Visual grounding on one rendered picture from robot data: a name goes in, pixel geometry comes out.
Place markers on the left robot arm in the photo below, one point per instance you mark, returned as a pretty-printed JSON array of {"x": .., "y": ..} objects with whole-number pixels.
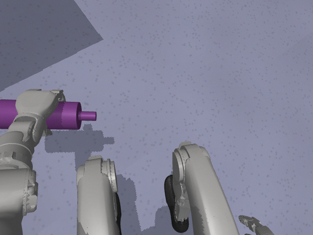
[{"x": 18, "y": 186}]

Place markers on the right robot foot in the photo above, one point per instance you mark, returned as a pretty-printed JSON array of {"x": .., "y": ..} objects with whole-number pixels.
[{"x": 178, "y": 226}]

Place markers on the right robot hand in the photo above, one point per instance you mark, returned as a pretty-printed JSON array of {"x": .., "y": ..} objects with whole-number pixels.
[{"x": 255, "y": 225}]

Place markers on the bottle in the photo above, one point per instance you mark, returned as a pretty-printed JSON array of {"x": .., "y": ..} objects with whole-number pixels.
[{"x": 67, "y": 115}]

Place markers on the left robot hand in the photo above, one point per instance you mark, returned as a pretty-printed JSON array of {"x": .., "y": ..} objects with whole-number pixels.
[{"x": 41, "y": 103}]

